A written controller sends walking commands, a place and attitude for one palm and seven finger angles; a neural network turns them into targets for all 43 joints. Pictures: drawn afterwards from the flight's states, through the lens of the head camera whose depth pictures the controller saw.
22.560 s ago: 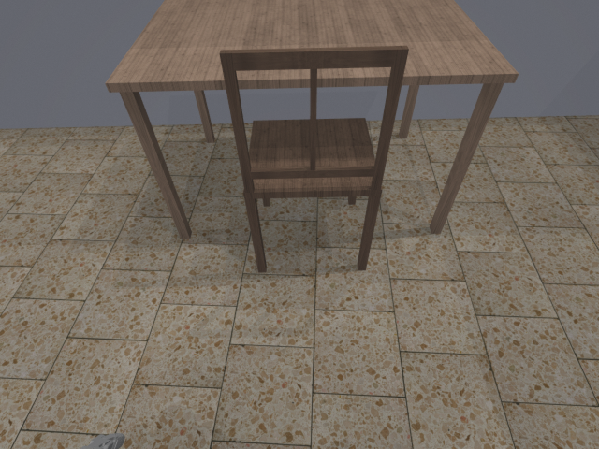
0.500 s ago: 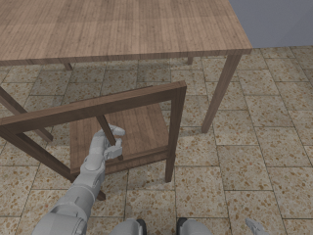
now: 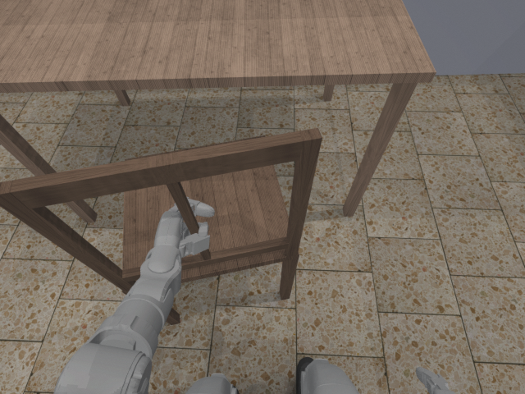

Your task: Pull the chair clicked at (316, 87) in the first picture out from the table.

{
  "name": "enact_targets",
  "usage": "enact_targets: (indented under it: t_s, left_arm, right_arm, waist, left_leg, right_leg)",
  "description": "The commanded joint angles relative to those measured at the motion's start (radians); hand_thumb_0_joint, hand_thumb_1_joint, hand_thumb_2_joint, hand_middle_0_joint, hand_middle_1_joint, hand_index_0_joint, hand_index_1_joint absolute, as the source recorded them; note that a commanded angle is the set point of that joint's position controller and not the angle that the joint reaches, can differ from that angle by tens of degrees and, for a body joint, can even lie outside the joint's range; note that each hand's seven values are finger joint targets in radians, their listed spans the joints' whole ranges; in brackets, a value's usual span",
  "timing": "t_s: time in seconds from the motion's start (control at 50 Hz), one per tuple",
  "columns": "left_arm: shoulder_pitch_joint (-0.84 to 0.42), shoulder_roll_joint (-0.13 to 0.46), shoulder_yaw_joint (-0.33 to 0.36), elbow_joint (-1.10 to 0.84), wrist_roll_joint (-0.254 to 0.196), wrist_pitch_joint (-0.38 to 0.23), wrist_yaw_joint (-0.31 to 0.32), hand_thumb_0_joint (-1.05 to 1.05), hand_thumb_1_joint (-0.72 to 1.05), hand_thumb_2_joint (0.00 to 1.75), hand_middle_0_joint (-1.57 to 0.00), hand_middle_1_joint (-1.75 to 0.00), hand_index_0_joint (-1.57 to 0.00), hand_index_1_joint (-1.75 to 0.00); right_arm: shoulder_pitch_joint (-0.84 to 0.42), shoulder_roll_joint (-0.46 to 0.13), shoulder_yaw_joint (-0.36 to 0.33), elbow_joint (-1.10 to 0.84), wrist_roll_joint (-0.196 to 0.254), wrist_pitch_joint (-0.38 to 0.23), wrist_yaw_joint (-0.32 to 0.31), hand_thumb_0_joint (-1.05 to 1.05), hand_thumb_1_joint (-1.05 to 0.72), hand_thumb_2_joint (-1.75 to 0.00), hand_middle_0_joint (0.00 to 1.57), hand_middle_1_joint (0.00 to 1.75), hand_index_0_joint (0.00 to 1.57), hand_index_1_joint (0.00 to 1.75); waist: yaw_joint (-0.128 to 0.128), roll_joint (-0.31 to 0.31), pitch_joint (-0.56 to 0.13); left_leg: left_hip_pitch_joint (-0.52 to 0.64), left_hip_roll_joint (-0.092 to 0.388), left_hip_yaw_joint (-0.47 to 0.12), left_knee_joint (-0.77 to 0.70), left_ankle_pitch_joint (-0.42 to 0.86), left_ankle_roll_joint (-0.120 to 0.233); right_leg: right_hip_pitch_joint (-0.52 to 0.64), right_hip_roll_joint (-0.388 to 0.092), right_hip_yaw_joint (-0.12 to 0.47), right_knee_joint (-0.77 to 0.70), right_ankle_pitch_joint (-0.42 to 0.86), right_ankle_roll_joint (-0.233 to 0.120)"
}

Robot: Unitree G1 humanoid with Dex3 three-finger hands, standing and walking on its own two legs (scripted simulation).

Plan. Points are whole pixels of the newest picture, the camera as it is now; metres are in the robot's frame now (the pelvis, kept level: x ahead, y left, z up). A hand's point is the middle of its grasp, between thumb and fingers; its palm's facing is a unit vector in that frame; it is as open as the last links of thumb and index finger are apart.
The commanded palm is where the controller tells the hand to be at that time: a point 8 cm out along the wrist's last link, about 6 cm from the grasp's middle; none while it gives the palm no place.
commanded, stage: step backward, pulling the chair out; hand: left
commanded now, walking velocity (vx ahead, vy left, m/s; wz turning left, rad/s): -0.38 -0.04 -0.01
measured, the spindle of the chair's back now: (193, 226) +0.40 +0.13 -0.07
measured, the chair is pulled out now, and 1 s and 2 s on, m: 0.20 0.25 0.31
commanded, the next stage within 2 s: none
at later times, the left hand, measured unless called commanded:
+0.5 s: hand (199, 257) +0.33 +0.11 -0.06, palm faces -0.10 -0.98 -0.19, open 4.9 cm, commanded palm +0.34 +0.16 -0.05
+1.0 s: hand (196, 268) +0.31 +0.11 -0.06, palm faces -0.09 -0.97 -0.22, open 5.0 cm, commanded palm +0.32 +0.16 -0.05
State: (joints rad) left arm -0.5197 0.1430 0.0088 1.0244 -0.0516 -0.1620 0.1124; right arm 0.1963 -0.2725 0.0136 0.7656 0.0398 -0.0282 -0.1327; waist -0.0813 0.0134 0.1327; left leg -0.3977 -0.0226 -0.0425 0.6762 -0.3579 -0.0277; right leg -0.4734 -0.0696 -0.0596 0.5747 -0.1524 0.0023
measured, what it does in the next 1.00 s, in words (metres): steps on the spot: left foot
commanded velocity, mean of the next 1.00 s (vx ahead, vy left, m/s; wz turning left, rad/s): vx -0.38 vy -0.02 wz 0.03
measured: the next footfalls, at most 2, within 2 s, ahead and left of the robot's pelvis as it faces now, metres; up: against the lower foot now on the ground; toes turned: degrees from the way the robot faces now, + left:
left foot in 0.02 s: +0.04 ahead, +0.14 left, +0.00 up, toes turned -2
right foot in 1.74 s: +0.01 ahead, -0.13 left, +0.00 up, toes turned -5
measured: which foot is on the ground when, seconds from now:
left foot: up 0.00-0.00, down 0.02-1.00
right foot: down 0.00-1.00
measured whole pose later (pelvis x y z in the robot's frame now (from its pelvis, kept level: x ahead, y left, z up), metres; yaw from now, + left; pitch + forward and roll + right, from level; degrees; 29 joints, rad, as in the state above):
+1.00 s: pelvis -0.05 +0.01 +0.00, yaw -4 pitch +2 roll +2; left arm -0.49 0.19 -0.01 1.00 -0.04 -0.17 0.10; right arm 0.23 -0.24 0.00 0.72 0.04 0.02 -0.14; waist -0.05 -0.02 0.13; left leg -0.39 0.01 0.03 0.59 -0.22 -0.02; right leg -0.49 -0.06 -0.02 0.56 -0.10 0.00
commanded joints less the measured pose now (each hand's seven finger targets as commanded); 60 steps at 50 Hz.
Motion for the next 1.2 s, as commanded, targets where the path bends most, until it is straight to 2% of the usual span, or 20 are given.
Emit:
enact_targets:
  t_s: [0.0, 0.02, 0.04, 0.08, 0.18, 0.28, 0.32, 0.36, 0.4, 0.46, 0.56, 0.72, 0.78, 0.86, 0.92, 0.96, 1.02, 1.1, 1.14, 1.18]
  left_arm:
    - [-0.339, 0.163, -0.02, -0.253, 0.017, -0.033, 0.002, 0.0, 0.9, 0.9, -0.5, -1.45, -0.5, -1.45]
    - [-0.346, 0.147, -0.031, -0.263, 0.016, -0.031, -0.003, 0.0, 0.9, 0.9, -0.5, -1.45, -0.5, -1.45]
    - [-0.389, 0.104, -0.071, -0.303, 0.021, -0.035, -0.013, 0.0, 0.9, 0.9, -0.5, -1.45, -0.5, -1.45]
    - [-0.36, 0.135, -0.035, -0.296, 0.03, -0.038, -0.011, 0.0, 0.9, 0.9, -0.5, -1.45, -0.5, -1.45]
    - [-0.314, 0.171, -0.018, -0.306, 0.03, -0.045, -0.013, 0.0, 0.9, 0.9, -0.5, -1.45, -0.5, -1.45]
    - [-0.257, 0.214, 0.014, -0.257, 0.027, -0.042, -0.009, 0.0, 0.9, 0.9, -0.5, -1.45, -0.5, -1.45]
    - [-0.26, 0.221, 0.018, -0.26, 0.033, -0.035, -0.003, 0.0, 0.9, 0.9, -0.5, -1.45, -0.5, -1.45]
    - [-0.264, 0.176, -0.018, -0.286, 0.034, -0.044, -0.005, 0.0, 0.9, 0.9, -0.5, -1.45, -0.5, -1.45]
    - [-0.312, 0.155, -0.033, -0.321, 0.036, -0.049, -0.006, 0.0, 0.9, 0.9, -0.5, -1.45, -0.5, -1.45]
    - [-0.344, 0.166, -0.013, -0.282, 0.032, -0.051, -0.004, 0.0, 0.9, 0.9, -0.5, -1.45, -0.5, -1.45]
    - [-0.333, 0.197, -0.004, -0.225, 0.038, -0.078, -0.007, 0.0, 0.9, 0.9, -0.5, -1.45, -0.5, -1.45]
    - [-0.277, 0.255, 0.035, -0.186, 0.03, -0.094, 0.004, 0.0, 0.9, 0.9, -0.5, -1.45, -0.5, -1.45]
    - [-0.282, 0.226, 0.012, -0.205, 0.031, -0.094, 0.002, 0.0, 0.9, 0.9, -0.5, -1.45, -0.5, -1.45]
    - [-0.302, 0.196, -0.005, -0.243, 0.039, -0.093, 0.002, 0.0, 0.9, 0.9, -0.5, -1.45, -0.5, -1.45]
    - [-0.325, 0.224, 0.018, -0.259, 0.042, -0.093, 0.0, 0.0, 0.9, 0.9, -0.5, -1.45, -0.5, -1.45]
    - [-0.321, 0.204, -0.002, -0.255, 0.043, -0.088, -0.007, 0.0, 0.9, 0.9, -0.5, -1.45, -0.5, -1.45]
    - [-0.303, 0.253, 0.033, -0.231, 0.038, -0.093, 0.003, 0.0, 0.9, 0.9, -0.5, -1.45, -0.5, -1.45]
    - [-0.286, 0.275, 0.042, -0.177, 0.037, -0.093, 0.008, 0.0, 0.9, 0.9, -0.5, -1.45, -0.5, -1.45]
    - [-0.279, 0.254, 0.04, -0.156, 0.042, -0.077, 0.007, 0.0, 0.9, 0.9, -0.5, -1.45, -0.5, -1.45]
    - [-0.31, 0.232, 0.026, -0.174, 0.042, -0.074, 0.004, 0.0, 0.9, 0.9, -0.5, -1.45, -0.5, -1.45]
  right_arm:
    - [0.032, -0.139, -0.051, -0.113, 0.003, 0.0, -0.012, 0.0, -0.9, -0.9, 0.2, 0.3, 0.2, 0.3]
    - [0.033, -0.127, -0.048, -0.124, 0.004, 0.005, -0.01, 0.0, -0.9, -0.9, 0.2, 0.3, 0.2, 0.3]
    - [0.015, -0.108, -0.037, -0.14, -0.006, 0.016, -0.01, 0.0, -0.9, -0.9, 0.2, 0.3, 0.2, 0.3]
    - [0.007, -0.107, -0.047, -0.151, -0.013, 0.037, -0.011, 0.0, -0.9, -0.9, 0.2, 0.3, 0.2, 0.3]
    - [0.023, -0.103, -0.058, -0.169, 0.002, 0.06, -0.012, 0.0, -0.9, -0.9, 0.2, 0.3, 0.2, 0.3]
    - [0.034, -0.09, -0.046, -0.156, 0.011, 0.051, -0.011, 0.0, -0.9, -0.9, 0.2, 0.3, 0.2, 0.3]
    - [0.027, -0.104, -0.037, -0.148, 0.005, 0.048, -0.015, 0.0, -0.9, -0.9, 0.2, 0.3, 0.2, 0.3]
    - [0.006, -0.117, -0.038, -0.169, -0.001, 0.051, -0.017, 0.0, -0.9, -0.9, 0.2, 0.3, 0.2, 0.3]
    - [-0.02, -0.107, -0.037, -0.196, -0.009, 0.057, -0.015, 0.0, -0.9, -0.9, 0.2, 0.3, 0.2, 0.3]
    - [0.007, -0.1, -0.043, -0.16, -0.007, 0.056, -0.02, 0.0, -0.9, -0.9, 0.2, 0.3, 0.2, 0.3]
    - [0.038, -0.106, -0.062, -0.119, 0.001, 0.041, -0.02, 0.0, -0.9, -0.9, 0.2, 0.3, 0.2, 0.3]
    - [0.046, -0.101, -0.054, -0.111, 0.014, 0.002, -0.016, 0.0, -0.9, -0.9, 0.2, 0.3, 0.2, 0.3]
    - [0.037, -0.102, -0.042, -0.124, 0.013, -0.004, -0.013, 0.0, -0.9, -0.9, 0.2, 0.3, 0.2, 0.3]
    - [0.008, -0.112, -0.041, -0.152, 0.002, 0.004, -0.016, 0.0, -0.9, -0.9, 0.2, 0.3, 0.2, 0.3]
    - [0.021, -0.107, -0.05, -0.144, -0.003, 0.007, -0.019, 0.0, -0.9, -0.9, 0.2, 0.3, 0.2, 0.3]
    - [0.01, -0.102, -0.049, -0.151, -0.005, 0.01, -0.014, 0.0, -0.9, -0.9, 0.2, 0.3, 0.2, 0.3]
    - [0.033, -0.107, -0.058, -0.136, 0.005, 0.002, -0.021, 0.0, -0.9, -0.9, 0.2, 0.3, 0.2, 0.3]
    - [0.067, -0.094, -0.055, -0.098, 0.014, -0.019, -0.011, 0.0, -0.9, -0.9, 0.2, 0.3, 0.2, 0.3]
    - [0.071, -0.097, -0.041, -0.081, 0.007, -0.023, -0.01, 0.0, -0.9, -0.9, 0.2, 0.3, 0.2, 0.3]
    - [0.061, -0.111, -0.034, -0.079, 0.004, -0.025, -0.016, 0.0, -0.9, -0.9, 0.2, 0.3, 0.2, 0.3]
  waist:
    - [0.056, 0.032, -0.507]
    - [0.048, 0.023, -0.516]
    - [0.038, 0.112, -0.532]
    - [0.047, 0.172, -0.53]
    - [0.036, -0.009, -0.559]
    - [0.044, -0.169, -0.534]
    - [0.037, -0.1, -0.502]
    - [0.048, 0.062, -0.477]
    - [0.062, 0.189, -0.429]
    - [0.056, 0.096, -0.466]
    - [0.042, 0.043, -0.517]
    - [0.042, -0.105, -0.478]
    - [0.044, -0.067, -0.469]
    - [0.061, 0.158, -0.454]
    - [0.054, 0.126, -0.509]
    - [0.06, 0.173, -0.447]
    - [0.058, 0.022, -0.443]
    - [0.051, -0.173, -0.482]
    - [0.044, -0.154, -0.484]
    - [0.035, -0.084, -0.49]
  left_leg:
    - [0.197, 0.189, -0.105, -0.195, 0.558, 0.046]
    - [0.228, 0.195, -0.096, -0.191, 0.594, 0.05]
    - [0.223, 0.2, -0.086, -0.204, 0.623, 0.046]
    - [0.184, 0.214, -0.084, -0.193, 0.652, 0.044]
    - [0.105, 0.141, -0.017, -0.092, 0.413, -0.004]
    - [0.098, 0.027, 0.022, 0.006, -0.094, -0.009]
    - [0.147, 0.048, 0.015, -0.12, 0.022, 0.003]
    - [0.14, 0.146, -0.061, -0.268, 0.214, 0.038]
    - [0.04, 0.226, -0.097, -0.334, 0.195, 0.071]
    - [0.131, 0.234, -0.08, -0.206, 0.528, 0.075]
    - [0.136, 0.17, -0.025, -0.131, 0.435, 0.012]
    - [0.169, 0.06, 0.028, -0.072, 0.062, 0.009]
    - [0.184, 0.087, 0.011, -0.156, 0.111, 0.021]
    - [0.108, 0.214, -0.08, -0.293, 0.302, 0.063]
    - [0.164, 0.225, -0.062, -0.214, 0.518, 0.058]
    - [0.047, 0.225, -0.052, -0.232, 0.352, 0.048]
    - [0.022, 0.157, -0.018, -0.143, 0.183, 0.029]
    - [0.119, 0.011, 0.037, 0.101, -0.092, -0.003]
    - [0.128, 0.022, 0.008, 0.035, -0.07, -0.001]
    - [0.174, 0.074, -0.015, -0.167, 0.203, 0.015]
  right_leg:
    - [0.281, -0.062, 0.068, 0.002, 0.304, 0.002]
    - [0.264, -0.033, 0.058, 0.007, 0.277, 0.011]
    - [0.275, -0.038, 0.048, 0.058, 0.278, 0.011]
    - [0.282, -0.037, 0.058, 0.1, 0.241, 0.001]
    - [0.357, -0.124, 0.135, -0.008, 0.442, -0.05]
    - [0.311, -0.247, 0.207, -0.237, 0.177, -0.097]
    - [0.262, -0.201, 0.145, -0.219, 0.114, -0.064]
    - [0.243, -0.059, 0.065, -0.107, -0.01, 0.006]
    - [0.26, 0.003, 0.038, 0.059, -0.106, 0.012]
    - [0.261, -0.013, 0.062, 0.059, 0.141, 0.002]
    - [0.285, -0.078, 0.103, -0.01, 0.302, -0.033]
    - [0.174, -0.18, 0.171, -0.26, -0.086, -0.059]
    - [0.173, -0.136, 0.125, -0.242, -0.144, -0.033]
    - [0.233, -0.003, 0.055, 0.003, -0.055, 0.006]
    - [0.256, -0.016, 0.069, 0.027, 0.133, -0.004]
    - [0.269, -0.031, 0.073, 0.053, 0.031, -0.018]
    - [0.251, -0.083, 0.143, -0.047, 0.019, -0.043]
    - [0.186, -0.267, 0.259, -0.307, -0.07, -0.115]
    - [0.227, -0.252, 0.198, -0.262, 0.067, -0.114]
    - [0.247, -0.155, 0.099, -0.155, 0.156, -0.048]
